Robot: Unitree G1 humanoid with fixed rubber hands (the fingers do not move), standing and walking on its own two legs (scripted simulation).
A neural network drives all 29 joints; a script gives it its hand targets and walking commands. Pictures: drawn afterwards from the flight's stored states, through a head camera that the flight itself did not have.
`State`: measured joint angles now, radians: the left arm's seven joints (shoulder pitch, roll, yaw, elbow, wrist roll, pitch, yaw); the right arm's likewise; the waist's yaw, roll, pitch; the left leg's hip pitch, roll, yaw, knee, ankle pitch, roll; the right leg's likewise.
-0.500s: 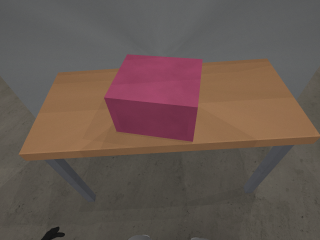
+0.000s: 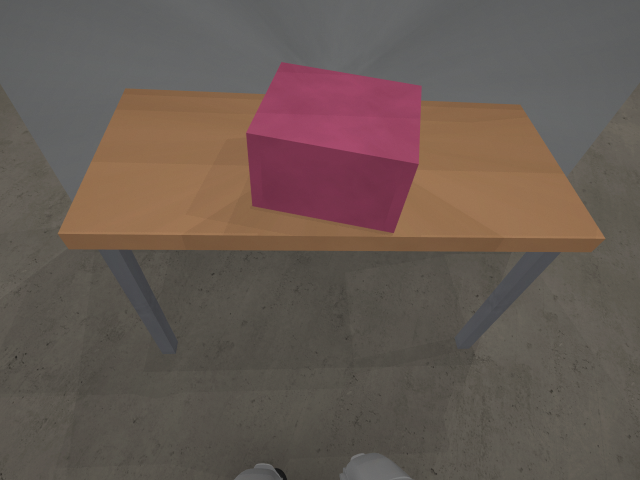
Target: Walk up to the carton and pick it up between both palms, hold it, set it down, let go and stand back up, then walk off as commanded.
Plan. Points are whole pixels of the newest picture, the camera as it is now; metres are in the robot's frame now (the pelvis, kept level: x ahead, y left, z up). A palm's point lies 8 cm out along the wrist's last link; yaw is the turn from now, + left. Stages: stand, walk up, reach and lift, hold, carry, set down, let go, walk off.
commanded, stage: walk off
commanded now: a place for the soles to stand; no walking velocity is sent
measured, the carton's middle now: (336, 146) +0.71 -0.06 -0.03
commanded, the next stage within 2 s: none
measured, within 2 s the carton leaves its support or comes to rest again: neither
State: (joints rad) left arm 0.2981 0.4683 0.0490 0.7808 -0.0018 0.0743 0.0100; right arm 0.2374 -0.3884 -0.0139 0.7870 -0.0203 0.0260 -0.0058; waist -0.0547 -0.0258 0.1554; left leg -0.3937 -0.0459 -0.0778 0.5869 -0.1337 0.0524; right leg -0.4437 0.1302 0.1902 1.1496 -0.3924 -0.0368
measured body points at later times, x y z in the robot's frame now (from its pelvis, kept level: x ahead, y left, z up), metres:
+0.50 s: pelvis -0.12 -0.08 +0.00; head -0.07 -0.13 +0.44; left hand +0.01 +0.23 -0.07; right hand -0.09 -0.39 -0.15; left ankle -0.10 +0.09 -0.65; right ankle -0.07 -0.14 -0.73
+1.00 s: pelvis -0.22 +0.00 -0.01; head -0.18 +0.01 +0.44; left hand -0.09 +0.30 -0.13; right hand -0.17 -0.33 -0.12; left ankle -0.19 +0.09 -0.73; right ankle -0.12 -0.14 -0.69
